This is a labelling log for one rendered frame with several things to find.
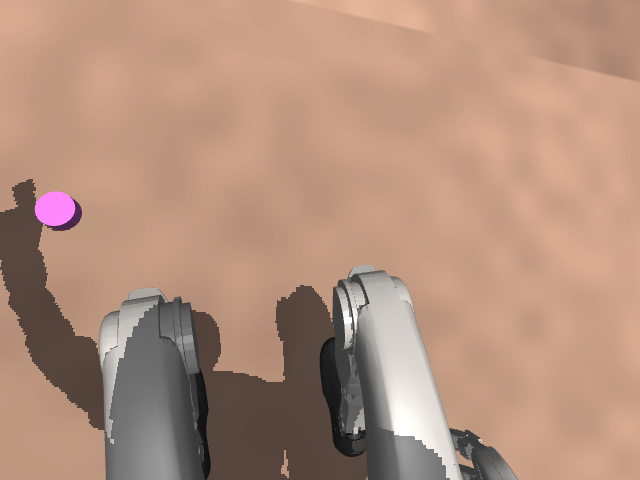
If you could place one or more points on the tin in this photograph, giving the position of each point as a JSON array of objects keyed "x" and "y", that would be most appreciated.
[{"x": 58, "y": 210}]

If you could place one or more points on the right robot foot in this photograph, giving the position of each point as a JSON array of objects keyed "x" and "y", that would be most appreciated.
[{"x": 346, "y": 443}]

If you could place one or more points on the left robot foot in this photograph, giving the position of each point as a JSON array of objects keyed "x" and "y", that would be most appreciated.
[{"x": 201, "y": 424}]

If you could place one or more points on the right robot hand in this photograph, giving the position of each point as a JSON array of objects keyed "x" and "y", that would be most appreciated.
[{"x": 488, "y": 463}]

